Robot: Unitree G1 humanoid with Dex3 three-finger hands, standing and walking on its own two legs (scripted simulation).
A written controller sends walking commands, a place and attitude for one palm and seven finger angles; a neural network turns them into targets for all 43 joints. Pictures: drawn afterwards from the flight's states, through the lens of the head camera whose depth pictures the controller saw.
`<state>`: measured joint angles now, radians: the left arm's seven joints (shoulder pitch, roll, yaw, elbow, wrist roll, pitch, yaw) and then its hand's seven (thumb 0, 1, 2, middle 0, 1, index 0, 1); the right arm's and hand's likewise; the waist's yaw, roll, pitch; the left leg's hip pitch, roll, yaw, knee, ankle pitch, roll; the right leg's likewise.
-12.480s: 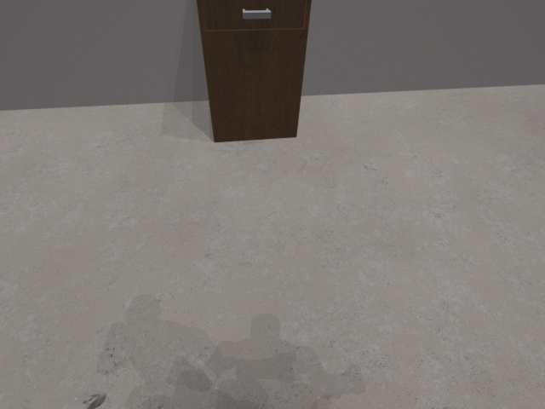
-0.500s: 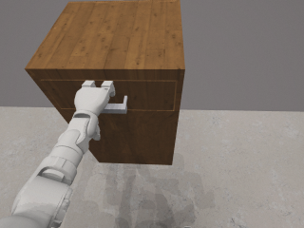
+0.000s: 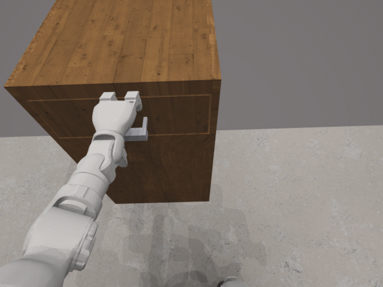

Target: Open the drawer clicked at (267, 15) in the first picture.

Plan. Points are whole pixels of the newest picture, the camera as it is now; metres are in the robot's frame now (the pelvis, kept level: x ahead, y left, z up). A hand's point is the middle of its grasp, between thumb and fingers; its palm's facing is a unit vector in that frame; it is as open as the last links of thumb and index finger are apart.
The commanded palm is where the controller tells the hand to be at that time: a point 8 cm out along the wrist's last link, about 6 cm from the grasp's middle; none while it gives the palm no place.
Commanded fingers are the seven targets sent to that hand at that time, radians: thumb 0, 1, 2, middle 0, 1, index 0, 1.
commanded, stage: move the hooked fingers above the handle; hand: left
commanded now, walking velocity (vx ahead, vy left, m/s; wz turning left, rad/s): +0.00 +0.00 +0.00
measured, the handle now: (125, 128) +0.51 +0.17 -0.03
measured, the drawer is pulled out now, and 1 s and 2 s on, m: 0.00 0.00 0.00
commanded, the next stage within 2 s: lower the fingers behind the handle in 0.46 s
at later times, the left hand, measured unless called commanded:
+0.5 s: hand (117, 132) +0.46 +0.16 +0.02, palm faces -0.03 -0.02 -1.00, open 13.9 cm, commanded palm +0.43 +0.17 +0.08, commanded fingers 0.00 -0.50 0.30 -0.30 -1.20 -0.30 -1.20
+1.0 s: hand (118, 141) +0.45 +0.17 +0.00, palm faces -0.03 -0.01 -1.00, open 13.8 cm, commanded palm +0.43 +0.17 +0.05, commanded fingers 0.00 -0.50 0.30 -0.30 -1.20 -0.30 -1.20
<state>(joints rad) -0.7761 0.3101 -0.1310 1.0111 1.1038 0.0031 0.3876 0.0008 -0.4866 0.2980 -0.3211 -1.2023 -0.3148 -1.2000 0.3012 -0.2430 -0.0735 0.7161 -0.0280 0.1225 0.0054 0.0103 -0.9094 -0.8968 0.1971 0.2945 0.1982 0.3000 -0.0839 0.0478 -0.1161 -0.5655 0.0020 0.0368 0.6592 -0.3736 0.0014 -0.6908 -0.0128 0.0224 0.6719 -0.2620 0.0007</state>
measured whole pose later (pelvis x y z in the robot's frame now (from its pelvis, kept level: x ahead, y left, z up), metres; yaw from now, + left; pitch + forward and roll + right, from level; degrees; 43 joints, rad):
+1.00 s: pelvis +0.00 +0.00 -0.01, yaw +1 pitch +17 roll +1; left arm -0.73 0.31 -0.14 1.01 1.13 -0.03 0.43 0.00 -0.49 0.30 -0.32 -1.20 -0.31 -1.20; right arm 0.28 -0.24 -0.08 0.71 -0.04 0.12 0.01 0.01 -0.91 -0.90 0.20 0.29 0.20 0.30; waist -0.07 0.04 -0.13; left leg -0.63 0.00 0.02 0.74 -0.41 0.00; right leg -0.75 -0.02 0.00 0.73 -0.29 0.00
